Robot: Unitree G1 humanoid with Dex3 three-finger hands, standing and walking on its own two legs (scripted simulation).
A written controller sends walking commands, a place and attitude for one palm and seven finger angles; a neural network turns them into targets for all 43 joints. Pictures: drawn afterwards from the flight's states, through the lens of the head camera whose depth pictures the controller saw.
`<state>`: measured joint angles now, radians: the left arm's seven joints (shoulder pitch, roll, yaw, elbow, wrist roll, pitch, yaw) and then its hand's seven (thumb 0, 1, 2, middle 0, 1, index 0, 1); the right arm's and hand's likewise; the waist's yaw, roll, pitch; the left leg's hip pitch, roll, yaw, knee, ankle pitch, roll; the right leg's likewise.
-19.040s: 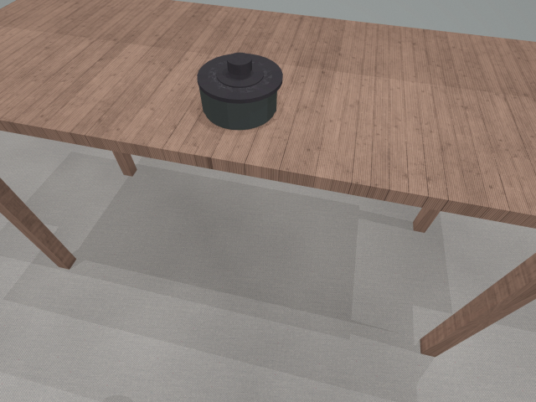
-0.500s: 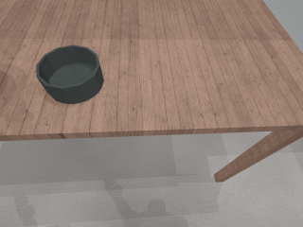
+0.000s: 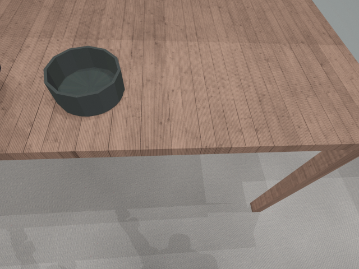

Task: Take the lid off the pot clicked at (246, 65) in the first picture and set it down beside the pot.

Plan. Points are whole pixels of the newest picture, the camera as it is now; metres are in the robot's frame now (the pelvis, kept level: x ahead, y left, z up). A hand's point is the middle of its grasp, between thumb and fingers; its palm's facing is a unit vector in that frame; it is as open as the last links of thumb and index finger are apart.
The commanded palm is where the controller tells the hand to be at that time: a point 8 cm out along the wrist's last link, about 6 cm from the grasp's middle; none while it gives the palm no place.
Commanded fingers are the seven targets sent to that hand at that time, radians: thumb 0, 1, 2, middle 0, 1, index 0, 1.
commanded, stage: lower the lid onto the table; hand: left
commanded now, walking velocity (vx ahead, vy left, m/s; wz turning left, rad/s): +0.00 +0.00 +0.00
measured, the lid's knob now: out of the picture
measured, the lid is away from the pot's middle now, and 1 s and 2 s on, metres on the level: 0.23 0.23 0.24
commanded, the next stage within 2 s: open the fingers wide in 0.66 s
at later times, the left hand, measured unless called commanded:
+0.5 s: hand out of the picture +0.46 +0.37 +0.16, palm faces -0.40 -0.32 -0.86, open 7.6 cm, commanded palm +0.54 +0.39 +0.22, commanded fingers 0.00 0.81 0.84 -1.13 -1.20 -0.68 -1.07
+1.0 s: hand out of the picture +0.44 +0.38 +0.13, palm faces -0.39 -0.22 -0.90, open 7.5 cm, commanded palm +0.48 +0.39 +0.21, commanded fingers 0.00 0.57 0.72 -0.86 -1.12 -0.55 -1.04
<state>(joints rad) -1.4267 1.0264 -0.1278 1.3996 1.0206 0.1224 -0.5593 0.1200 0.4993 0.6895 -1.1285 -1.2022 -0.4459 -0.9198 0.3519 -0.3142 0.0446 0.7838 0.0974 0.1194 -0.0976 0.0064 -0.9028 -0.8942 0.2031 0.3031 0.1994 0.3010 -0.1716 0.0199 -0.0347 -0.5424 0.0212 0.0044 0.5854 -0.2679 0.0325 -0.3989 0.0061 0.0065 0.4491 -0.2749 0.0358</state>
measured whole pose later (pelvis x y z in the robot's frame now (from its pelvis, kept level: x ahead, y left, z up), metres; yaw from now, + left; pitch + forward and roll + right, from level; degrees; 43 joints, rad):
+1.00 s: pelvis -0.01 +0.01 -0.01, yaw +0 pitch +14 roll -4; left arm -1.15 0.97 0.01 1.20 1.02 -0.05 -0.49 0.09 0.53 0.68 -1.08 -1.19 -0.43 -0.93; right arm 0.33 -0.29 0.03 0.71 0.09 0.19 -0.08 0.01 -0.90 -0.89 0.20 0.30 0.20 0.30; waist -0.15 0.03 -0.07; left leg -0.65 0.02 -0.01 0.71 -0.31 0.05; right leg -0.50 0.01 0.00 0.57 -0.31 0.04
